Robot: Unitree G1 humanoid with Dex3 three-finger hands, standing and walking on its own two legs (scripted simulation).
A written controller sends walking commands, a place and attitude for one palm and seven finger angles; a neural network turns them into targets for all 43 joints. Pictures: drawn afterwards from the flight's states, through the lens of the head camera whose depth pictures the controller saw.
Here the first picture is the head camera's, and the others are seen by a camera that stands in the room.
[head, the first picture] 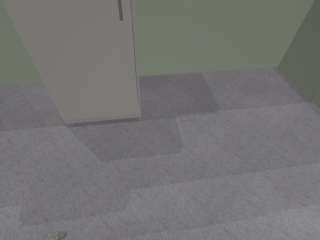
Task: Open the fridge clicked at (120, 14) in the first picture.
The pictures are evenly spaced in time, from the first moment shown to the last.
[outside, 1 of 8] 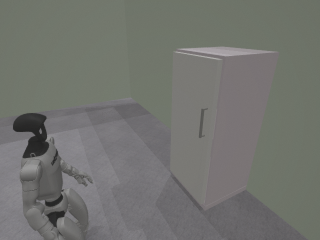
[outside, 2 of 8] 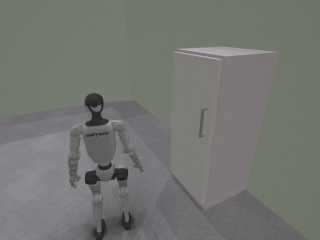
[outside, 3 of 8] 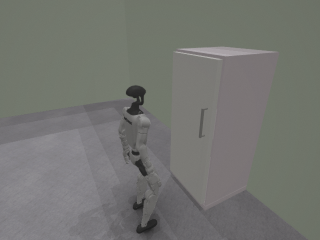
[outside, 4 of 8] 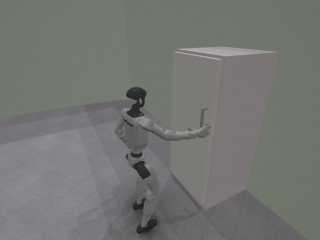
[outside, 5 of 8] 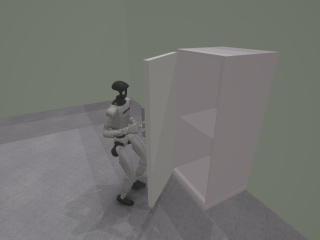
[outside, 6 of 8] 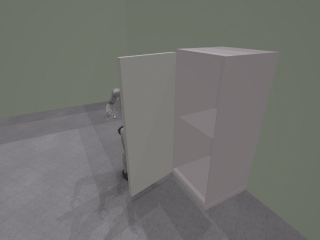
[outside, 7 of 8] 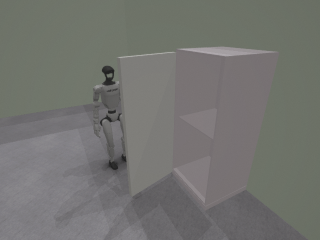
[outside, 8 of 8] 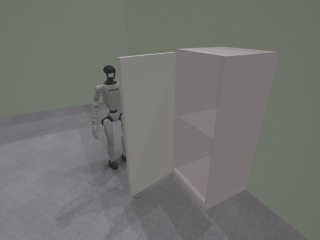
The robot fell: no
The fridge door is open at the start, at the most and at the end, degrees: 0 77 77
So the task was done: yes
